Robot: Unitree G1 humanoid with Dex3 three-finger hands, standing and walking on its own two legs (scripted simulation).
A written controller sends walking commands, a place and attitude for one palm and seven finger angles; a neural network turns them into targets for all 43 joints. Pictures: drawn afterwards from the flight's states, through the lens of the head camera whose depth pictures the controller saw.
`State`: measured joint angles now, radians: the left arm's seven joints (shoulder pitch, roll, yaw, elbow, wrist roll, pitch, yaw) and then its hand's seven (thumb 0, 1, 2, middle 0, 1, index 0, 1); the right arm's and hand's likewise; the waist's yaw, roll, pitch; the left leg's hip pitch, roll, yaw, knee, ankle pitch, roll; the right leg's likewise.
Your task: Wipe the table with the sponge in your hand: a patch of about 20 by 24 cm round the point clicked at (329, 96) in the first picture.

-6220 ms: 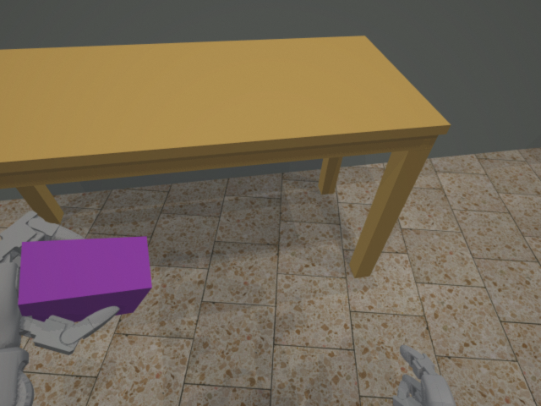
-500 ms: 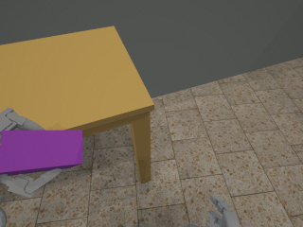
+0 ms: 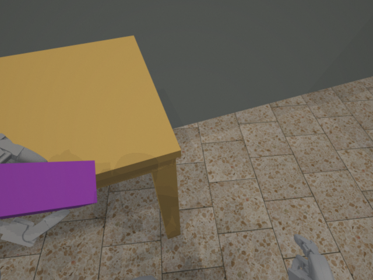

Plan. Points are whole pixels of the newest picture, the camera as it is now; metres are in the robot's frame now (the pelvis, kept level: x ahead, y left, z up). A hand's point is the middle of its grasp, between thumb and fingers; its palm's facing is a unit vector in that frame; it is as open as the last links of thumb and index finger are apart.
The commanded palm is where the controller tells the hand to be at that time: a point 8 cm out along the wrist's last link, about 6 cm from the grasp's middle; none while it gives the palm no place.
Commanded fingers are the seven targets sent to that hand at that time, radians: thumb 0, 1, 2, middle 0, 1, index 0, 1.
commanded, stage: come to a stop and stand still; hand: left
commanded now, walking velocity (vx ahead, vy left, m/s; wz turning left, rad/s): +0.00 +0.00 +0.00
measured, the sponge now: (58, 189) +0.22 +0.21 +0.17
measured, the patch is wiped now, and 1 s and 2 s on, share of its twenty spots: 0.00 0.00 0.00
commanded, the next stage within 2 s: look again from close up in 1.68 s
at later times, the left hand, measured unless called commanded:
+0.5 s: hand (9, 153) +0.25 +0.27 +0.21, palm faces +0.52 -0.70 -0.49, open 10.2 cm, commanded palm +0.15 +0.24 +0.18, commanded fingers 0.00 0.10 1.30 -1.20 -1.60 -1.20 -1.60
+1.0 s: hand (27, 187) +0.21 +0.24 +0.18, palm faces +0.37 -0.86 -0.34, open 10.2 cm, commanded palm +0.16 +0.28 +0.18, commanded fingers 0.00 0.10 1.30 -1.20 -1.60 -1.20 -1.60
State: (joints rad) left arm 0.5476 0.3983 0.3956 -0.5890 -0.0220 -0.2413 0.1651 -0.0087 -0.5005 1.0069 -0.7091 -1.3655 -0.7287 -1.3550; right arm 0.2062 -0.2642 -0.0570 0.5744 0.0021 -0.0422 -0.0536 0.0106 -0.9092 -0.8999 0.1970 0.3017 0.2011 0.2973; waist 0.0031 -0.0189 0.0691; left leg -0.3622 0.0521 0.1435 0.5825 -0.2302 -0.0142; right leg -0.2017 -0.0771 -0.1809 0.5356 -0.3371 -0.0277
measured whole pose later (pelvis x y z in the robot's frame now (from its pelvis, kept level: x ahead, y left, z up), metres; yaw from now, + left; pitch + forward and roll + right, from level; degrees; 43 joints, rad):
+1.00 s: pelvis -0.01 +0.01 +0.01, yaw -3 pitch -2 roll -2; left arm 0.38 0.35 0.35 -0.43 -0.02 -0.23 0.11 -0.01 -0.50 1.01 -0.71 -1.37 -0.73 -1.36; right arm 0.25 -0.20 0.04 0.60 -0.01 -0.16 -0.03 0.01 -0.90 -0.90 0.20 0.30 0.21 0.30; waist 0.02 -0.01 0.02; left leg -0.26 -0.01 0.01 0.45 -0.16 0.04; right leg -0.20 0.04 -0.03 0.37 -0.18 -0.01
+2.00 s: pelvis +0.01 +0.01 +0.01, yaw -1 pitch +0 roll -2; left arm 0.42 0.32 0.30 -0.38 -0.03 -0.16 0.11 -0.01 -0.50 1.01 -0.71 -1.37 -0.73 -1.36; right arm 0.23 -0.21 0.03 0.60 0.00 -0.09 -0.05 0.01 -0.90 -0.90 0.20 0.30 0.21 0.30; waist 0.03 0.01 0.00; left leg -0.24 -0.04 -0.01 0.43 -0.19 0.06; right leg -0.16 0.02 -0.02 0.35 -0.18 0.00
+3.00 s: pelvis +0.08 +0.07 -0.02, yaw -1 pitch -2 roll +1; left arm 0.42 0.39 0.39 -0.49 -0.02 -0.19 0.12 -0.01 -0.50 1.02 -0.71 -1.37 -0.73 -1.36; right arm 0.21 -0.18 0.00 0.61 0.01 -0.10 -0.01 0.01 -0.91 -0.90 0.20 0.30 0.21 0.30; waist 0.01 -0.04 0.07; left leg -0.35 -0.05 0.04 0.69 -0.31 0.06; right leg -0.42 -0.01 0.00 1.14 -0.53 0.00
